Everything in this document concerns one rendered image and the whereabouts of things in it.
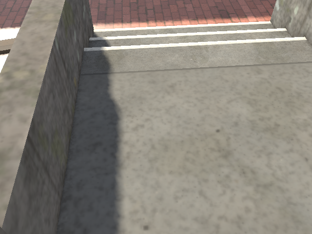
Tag stairs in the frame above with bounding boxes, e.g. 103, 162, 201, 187
88, 21, 292, 48

